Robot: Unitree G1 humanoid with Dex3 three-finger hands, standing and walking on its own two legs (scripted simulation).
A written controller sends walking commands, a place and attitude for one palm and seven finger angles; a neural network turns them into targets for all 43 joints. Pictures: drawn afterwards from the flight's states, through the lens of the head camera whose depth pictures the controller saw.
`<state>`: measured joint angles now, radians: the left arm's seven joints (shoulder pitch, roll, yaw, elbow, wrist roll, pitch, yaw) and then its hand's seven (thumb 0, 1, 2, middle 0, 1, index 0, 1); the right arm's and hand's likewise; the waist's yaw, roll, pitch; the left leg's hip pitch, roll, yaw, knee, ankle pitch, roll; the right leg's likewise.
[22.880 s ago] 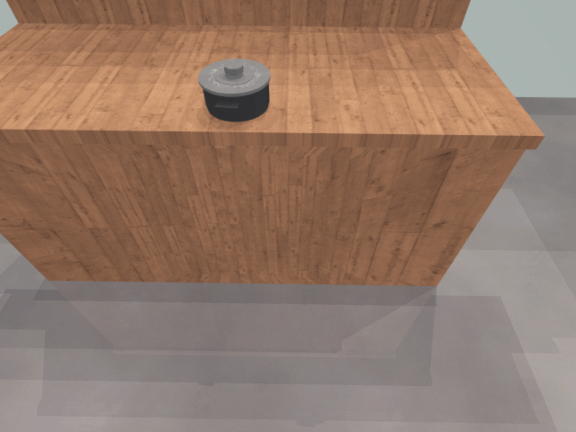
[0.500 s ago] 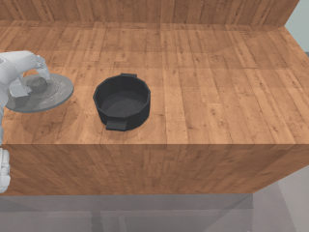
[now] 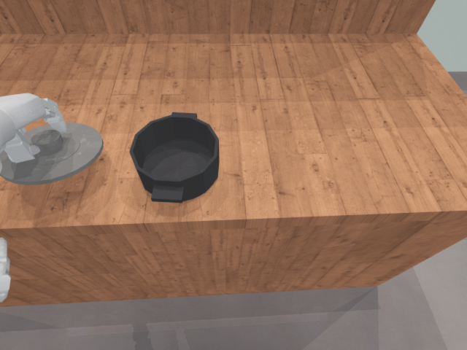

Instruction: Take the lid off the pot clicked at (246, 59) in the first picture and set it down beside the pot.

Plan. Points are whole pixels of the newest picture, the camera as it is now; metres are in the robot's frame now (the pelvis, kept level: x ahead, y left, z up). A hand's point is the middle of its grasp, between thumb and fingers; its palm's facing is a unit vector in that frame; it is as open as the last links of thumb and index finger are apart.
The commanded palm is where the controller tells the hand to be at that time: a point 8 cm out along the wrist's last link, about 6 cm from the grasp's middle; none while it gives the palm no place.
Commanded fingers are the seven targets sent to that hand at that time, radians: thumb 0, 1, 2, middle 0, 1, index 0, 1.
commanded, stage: lower the lid onto the table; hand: left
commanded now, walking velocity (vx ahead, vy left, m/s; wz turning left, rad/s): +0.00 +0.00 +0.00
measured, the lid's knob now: (47, 140) +0.47 +0.32 +0.08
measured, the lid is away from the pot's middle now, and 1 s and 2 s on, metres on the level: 0.23 0.24 0.25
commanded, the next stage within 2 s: open the fingers wide in 1.26 s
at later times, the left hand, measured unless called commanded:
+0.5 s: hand (32, 161) +0.42 +0.33 +0.07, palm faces -0.48 -0.11 -0.87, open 7.9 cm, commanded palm +0.47 +0.34 +0.14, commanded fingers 0.00 0.67 1.04 -1.19 -1.13 -0.71 -0.91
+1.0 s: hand (32, 160) +0.44 +0.35 +0.06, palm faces -0.47 -0.13 -0.87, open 8.0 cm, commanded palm +0.47 +0.34 +0.10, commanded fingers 0.00 0.67 1.04 -1.19 -1.13 -0.71 -0.91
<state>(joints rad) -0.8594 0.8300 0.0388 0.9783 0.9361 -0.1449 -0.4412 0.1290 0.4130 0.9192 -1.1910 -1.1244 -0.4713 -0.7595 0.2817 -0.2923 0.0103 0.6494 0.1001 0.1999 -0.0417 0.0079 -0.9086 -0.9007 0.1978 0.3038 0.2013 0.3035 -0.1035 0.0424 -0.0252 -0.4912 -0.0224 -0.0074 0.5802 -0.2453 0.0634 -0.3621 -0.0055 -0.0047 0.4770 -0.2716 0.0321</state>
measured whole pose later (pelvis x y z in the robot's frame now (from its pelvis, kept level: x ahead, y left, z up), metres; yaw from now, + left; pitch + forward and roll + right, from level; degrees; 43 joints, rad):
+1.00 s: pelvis -0.01 +0.02 -0.02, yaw -2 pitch +14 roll -4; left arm -0.98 0.85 -0.03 1.15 0.97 -0.17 -0.39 0.14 0.39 0.95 -1.19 -1.13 -0.46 -0.80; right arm 0.35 -0.29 0.02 0.67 0.10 0.18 -0.07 0.01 -0.91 -0.90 0.20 0.30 0.20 0.30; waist -0.12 0.03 -0.07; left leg -0.71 -0.02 0.01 0.78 -0.31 0.09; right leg -0.58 0.00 0.01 0.67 -0.33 0.02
